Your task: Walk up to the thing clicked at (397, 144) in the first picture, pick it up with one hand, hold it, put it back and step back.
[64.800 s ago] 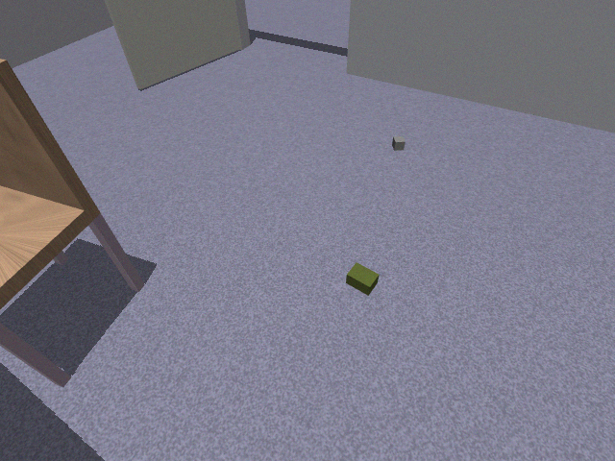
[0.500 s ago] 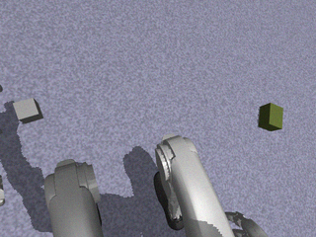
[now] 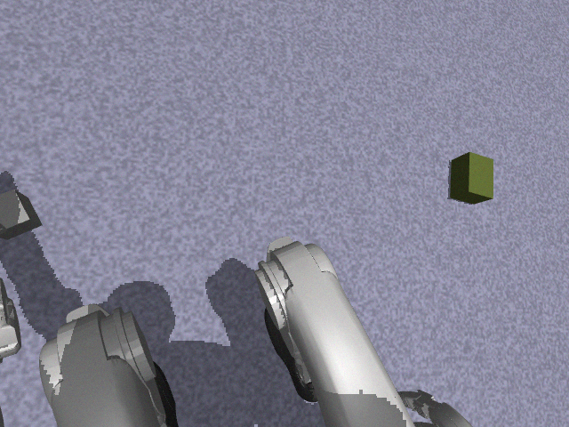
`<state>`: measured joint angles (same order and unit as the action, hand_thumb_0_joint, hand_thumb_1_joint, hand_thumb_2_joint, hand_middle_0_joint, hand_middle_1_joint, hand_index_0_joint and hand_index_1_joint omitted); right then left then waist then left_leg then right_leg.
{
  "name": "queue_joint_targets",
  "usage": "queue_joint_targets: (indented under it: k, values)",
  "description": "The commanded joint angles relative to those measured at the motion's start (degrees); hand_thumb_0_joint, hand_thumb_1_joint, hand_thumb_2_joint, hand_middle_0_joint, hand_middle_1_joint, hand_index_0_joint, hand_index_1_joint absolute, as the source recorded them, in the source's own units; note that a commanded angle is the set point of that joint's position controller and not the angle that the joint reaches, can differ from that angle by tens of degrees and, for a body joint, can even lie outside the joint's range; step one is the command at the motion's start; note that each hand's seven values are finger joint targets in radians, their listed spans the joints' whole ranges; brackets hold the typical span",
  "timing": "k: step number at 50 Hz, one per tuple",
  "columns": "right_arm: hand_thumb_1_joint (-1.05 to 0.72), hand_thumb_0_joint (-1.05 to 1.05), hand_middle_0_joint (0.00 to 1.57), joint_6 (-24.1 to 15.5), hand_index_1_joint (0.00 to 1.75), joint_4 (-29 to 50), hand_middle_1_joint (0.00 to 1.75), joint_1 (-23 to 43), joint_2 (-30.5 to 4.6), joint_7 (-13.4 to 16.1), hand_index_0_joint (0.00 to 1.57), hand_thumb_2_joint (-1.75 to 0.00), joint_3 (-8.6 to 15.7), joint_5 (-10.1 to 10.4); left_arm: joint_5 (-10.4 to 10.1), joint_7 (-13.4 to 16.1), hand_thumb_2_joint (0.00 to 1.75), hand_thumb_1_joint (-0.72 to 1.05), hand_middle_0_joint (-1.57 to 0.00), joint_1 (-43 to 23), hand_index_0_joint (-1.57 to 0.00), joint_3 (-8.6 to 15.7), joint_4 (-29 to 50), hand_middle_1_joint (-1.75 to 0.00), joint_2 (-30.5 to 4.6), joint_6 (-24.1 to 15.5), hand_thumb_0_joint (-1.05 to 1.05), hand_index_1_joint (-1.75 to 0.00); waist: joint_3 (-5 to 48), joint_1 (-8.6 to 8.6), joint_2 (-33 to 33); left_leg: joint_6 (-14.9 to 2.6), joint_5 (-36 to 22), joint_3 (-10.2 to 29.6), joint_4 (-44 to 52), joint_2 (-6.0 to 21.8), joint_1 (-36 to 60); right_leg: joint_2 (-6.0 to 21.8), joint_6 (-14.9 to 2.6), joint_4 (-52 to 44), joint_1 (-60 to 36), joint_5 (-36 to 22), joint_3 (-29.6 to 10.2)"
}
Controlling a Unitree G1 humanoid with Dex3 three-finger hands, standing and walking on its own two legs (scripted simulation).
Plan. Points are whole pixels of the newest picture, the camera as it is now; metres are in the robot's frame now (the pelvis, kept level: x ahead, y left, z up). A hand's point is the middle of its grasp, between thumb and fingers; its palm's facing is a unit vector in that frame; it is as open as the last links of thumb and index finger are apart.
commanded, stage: approach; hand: left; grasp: from above
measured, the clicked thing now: (10, 215) +0.50 +0.29 -0.30
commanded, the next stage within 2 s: close in in 0.08 s
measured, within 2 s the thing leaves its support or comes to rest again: neither
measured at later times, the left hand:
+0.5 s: hand out of the picture +0.48 +0.30 -0.19, palm faces -0.44 -0.12 -0.89, open 12.0 cm
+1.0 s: hand out of the picture +0.48 +0.30 -0.24, palm faces -0.43 -0.15 -0.89, open 12.6 cm
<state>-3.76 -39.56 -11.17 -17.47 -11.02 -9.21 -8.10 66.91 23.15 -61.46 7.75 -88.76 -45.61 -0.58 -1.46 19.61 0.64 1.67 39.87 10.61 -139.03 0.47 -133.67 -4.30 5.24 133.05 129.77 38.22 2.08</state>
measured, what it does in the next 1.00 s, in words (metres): stands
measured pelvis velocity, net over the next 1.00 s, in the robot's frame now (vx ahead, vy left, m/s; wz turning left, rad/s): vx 0.00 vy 0.01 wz -0.05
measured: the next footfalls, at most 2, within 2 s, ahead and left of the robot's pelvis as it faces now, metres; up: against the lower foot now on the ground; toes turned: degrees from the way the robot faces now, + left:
none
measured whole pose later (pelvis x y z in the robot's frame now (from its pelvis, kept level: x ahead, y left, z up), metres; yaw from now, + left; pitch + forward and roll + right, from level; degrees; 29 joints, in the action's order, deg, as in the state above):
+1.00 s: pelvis +0.00 +0.01 -0.02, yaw -3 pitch +31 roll -12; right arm -9.3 -39.6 -10.4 -18.3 -11.9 -13.6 -12.9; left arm 71.8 30.7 -63.3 9.0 -97.3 -54.7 -7.4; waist -6.6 22.5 -5.0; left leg 2.0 40.9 14.0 -144.1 -0.3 -135.1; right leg -4.5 4.0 135.6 129.5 38.8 4.9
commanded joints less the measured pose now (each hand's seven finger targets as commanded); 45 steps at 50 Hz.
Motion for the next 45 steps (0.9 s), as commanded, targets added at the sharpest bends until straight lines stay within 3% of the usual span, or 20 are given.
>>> queue_joint_targets:
  k: [1, 2, 3, 4, 5, 6, 8, 9, 10, 14, 19, 22, 25, 27, 34, 40, 43, 45]
  values:
    - [-0.90, 0.00, 0.20, -0.7, 0.30, 1.2, 0.30, -10.4, -14.5, 0.8, 0.20, -0.89, 4.8, 0.2, -2.9, -0.9, 0.67, -0.18, -0.41, -15.3, -0.41, 0.9, 11.7, -0.69, -17.7, -2.4, 0.00, -0.68, 41.3, -0.76, 13.3, -4.08, -10.4, -6.8, 12.6, -0.3, 23.0, -0.3, -6.01, -12.9, -28.0, -12.8, 7.2]
    - [-0.90, 0.00, 0.20, -0.7, 0.30, -0.1, 0.30, -11.2, -14.3, 0.9, 0.20, -0.89, 4.8, 0.0, -2.6, -1.5, 0.68, -0.19, -0.41, -15.7, -0.41, -0.3, 11.2, -0.69, -16.4, -3.2, 0.00, -0.69, 41.3, -0.57, 13.9, -3.88, -10.0, -6.9, 12.1, -0.4, 23.7, -0.2, -6.10, -13.0, -27.3, -12.4, 7.3]
    - [-0.90, 0.00, 0.20, -0.6, 0.30, 0.2, 0.30, -11.7, -15.0, 1.1, 0.20, -0.89, 5.6, -0.2, -2.2, -1.5, 0.68, -0.20, -0.40, -17.4, -0.40, 2.6, 15.3, -0.70, -20.5, -4.7, 0.00, -0.70, 43.3, -0.37, 15.1, -3.66, -10.5, -6.6, 12.0, -0.3, 24.4, -0.2, -6.15, -12.8, -28.3, -12.8, 7.4]
    - [-0.90, 0.00, 0.20, -0.6, 0.30, 0.0, 0.30, -11.9, -15.4, 1.2, 0.20, -0.90, 5.5, -0.5, -1.2, -1.9, 0.68, -0.19, -0.41, -18.7, -0.41, 1.5, 15.4, -0.69, -19.7, -5.8, 0.00, -0.69, 41.8, 0.13, 16.3, -3.34, -10.6, -6.8, 11.5, -0.5, 24.8, 0.1, -6.49, -12.8, -26.6, -12.6, 7.6]
    - [-0.90, 0.00, 0.20, -0.5, 0.30, -0.8, 0.30, -12.7, -15.2, 1.4, 0.20, -0.89, 6.2, -0.7, -1.2, -2.2, 0.69, -0.21, -0.39, -19.3, -0.39, 1.9, 16.6, -0.70, -19.1, -6.8, 0.00, -0.70, 41.9, 0.45, 17.2, -3.09, -9.8, -6.6, 11.5, -0.4, 26.0, 0.0, -6.64, -12.7, -25.3, -11.7, 7.8]
    - [-0.90, 0.00, 0.20, -0.5, 0.30, -0.9, 0.30, -12.2, -14.4, 1.5, 0.20, -0.90, 6.0, -0.8, -0.1, -2.5, 0.71, -0.21, -0.41, -20.8, -0.40, -1.6, 18.8, -0.69, -15.3, -7.9, 0.00, -0.70, 42.4, 0.66, 19.5, -2.71, -10.0, -6.7, 11.5, -0.3, 28.0, 0.0, -6.81, -12.7, -24.1, -12.0, 7.8]
    - [-0.90, 0.00, 0.20, -0.3, 0.30, -1.5, 0.30, -13.0, -14.5, 1.6, 0.20, -0.90, 6.5, -0.8, 1.0, -2.1, 0.70, -0.20, -0.40, -21.7, -0.40, -3.0, 19.5, -0.71, -13.8, -9.2, 0.00, -0.71, 40.7, 1.50, 21.8, -2.27, -8.7, -6.3, 12.4, -0.3, 29.6, 0.0, -7.11, -12.6, -21.3, -10.6, 8.7]
    - [-0.90, 0.00, 0.20, -0.5, 0.30, -1.1, 0.30, -12.4, -14.3, 1.7, 0.20, -0.89, 6.7, -0.7, 1.0, -1.9, 0.72, -0.20, -0.40, -18.7, -0.40, -4.1, 15.8, -0.71, -11.7, -8.8, 0.00, -0.71, 40.3, 0.92, 20.9, -2.31, -8.0, -6.5, 12.6, -0.4, 30.5, 0.0, -6.95, -12.9, -20.6, -10.2, 8.5]
    - [-0.90, 0.00, 0.20, -0.3, 0.30, -1.6, 0.30, -12.7, -14.7, 1.7, 0.20, -0.90, 6.9, -0.7, 1.2, -1.5, 0.72, -0.23, -0.38, -20.3, -0.37, -4.7, 17.0, -0.69, -11.1, -9.0, 0.00, -0.70, 41.6, 0.88, 21.8, -2.20, -8.6, -6.5, 13.1, -0.3, 30.8, 0.1, -6.94, -12.8, -20.8, -11.0, 8.8]
    - [-0.89, 0.00, 0.20, 0.1, 0.30, -1.4, 0.30, -12.5, -15.2, 1.8, 0.20, -0.89, 6.5, -0.5, 2.1, 0.3, 0.74, -0.24, -0.36, -16.5, -0.35, -5.4, 8.8, -0.71, -9.3, -7.5, 0.00, -0.71, 37.6, 0.10, 19.7, -1.98, -10.4, -5.9, 14.3, -0.7, 29.7, 0.3, -7.28, -11.7, -17.5, -12.3, 10.1]
    - [-0.89, 0.00, 0.20, 0.4, 0.30, -0.3, 0.30, -11.3, -15.4, 1.8, 0.20, -0.89, 5.4, -0.6, 3.6, 2.4, 0.67, -0.15, -0.41, -18.3, -0.42, -3.9, 4.2, -0.68, -12.0, -6.1, 0.00, -0.67, 35.6, 0.40, 18.1, -2.39, -13.0, -5.7, 13.7, -0.9, 29.1, 0.5, -7.05, -10.6, -17.4, -15.1, 9.9]
    - [-0.89, 0.00, 0.20, 0.0, 0.30, 0.3, 0.30, -10.5, -15.5, 1.7, 0.20, -0.89, 4.6, -1.1, 4.1, 4.1, 0.67, -0.16, -0.40, -20.7, -0.41, -2.0, 5.8, -0.67, -15.1, -6.2, 0.00, -0.66, 37.6, 0.28, 19.4, -2.81, -12.6, -6.3, 13.0, -0.8, 28.6, 0.5, -6.73, -10.9, -19.5, -15.0, 9.3]
    - [-0.89, 0.00, 0.20, -0.7, 0.30, 0.6, 0.30, -10.2, -16.0, 1.7, 0.20, -0.90, 4.4, -1.4, 5.0, 5.5, 0.72, -0.21, -0.37, -20.0, -0.36, -1.1, 3.9, -0.67, -15.8, -6.0, 0.00, -0.68, 38.1, 0.78, 19.8, -2.82, -12.3, -6.3, 12.7, -0.6, 29.9, 0.5, -6.69, -10.6, -19.2, -14.7, 9.3]
    - [-0.89, 0.00, 0.20, -1.4, 0.30, 0.5, 0.30, -9.7, -15.8, 1.7, 0.20, -0.90, 4.0, -1.6, 4.9, 6.3, 0.73, -0.23, -0.36, -20.8, -0.34, -2.2, 1.4, -0.69, -14.7, -6.2, 0.00, -0.70, 35.8, 2.34, 19.1, -2.99, -8.7, -5.9, 12.6, -0.5, 27.9, 0.2, -6.87, -10.7, -17.4, -11.6, 9.5]
    - [-0.89, 0.00, 0.20, -3.5, 0.30, 0.2, 0.30, -10.2, -16.9, 1.5, 0.20, -0.90, 2.4, -2.8, 4.6, 8.5, 0.76, -0.25, -0.36, -21.6, -0.33, -0.7, 0.2, -0.67, -18.7, -6.8, 0.00, -0.69, 35.0, 3.21, 19.6, -3.10, -7.6, -5.5, 11.0, -0.1, 26.9, -0.2, -6.68, -10.6, -18.4, -10.7, 10.0]
    - [-0.89, 0.00, 0.20, -5.0, 0.30, -0.3, 0.30, -11.3, -18.2, 0.9, 0.20, -0.90, 1.6, -3.6, 4.4, 9.1, 0.76, -0.26, -0.36, -19.3, -0.33, 0.0, -1.7, -0.64, -19.9, -7.0, 0.00, -0.67, 34.1, 4.28, 21.2, -2.37, -11.9, -4.4, 10.2, 0.3, 29.4, -0.3, -6.61, -8.9, -18.7, -14.2, 11.4]
    - [-0.88, 0.00, 0.20, -5.1, 0.30, -0.9, 0.30, -11.4, -18.4, 0.5, 0.20, -0.90, 1.2, -4.0, 4.2, 9.6, 0.77, -0.26, -0.35, -16.9, -0.33, 1.7, -1.8, -0.66, -22.3, -6.9, 0.00, -0.68, 35.4, 3.23, 23.0, -2.04, -13.7, -4.0, 10.3, 0.5, 30.4, -0.6, -6.80, -8.3, -20.1, -15.5, 11.7]
    - [-0.89, 0.00, 0.20, -5.4, 0.30, -0.4, 0.30, -10.9, -18.4, 0.1, 0.20, -0.90, 0.9, -4.2, 3.9, 9.7, 0.76, -0.26, -0.35, -18.0, -0.33, 0.8, -0.9, -0.65, -21.4, -7.1, 0.00, -0.68, 34.9, 3.65, 23.2, -2.11, -13.2, -4.1, 10.0, 0.6, 29.7, -0.6, -6.78, -8.4, -20.4, -15.4, 11.7]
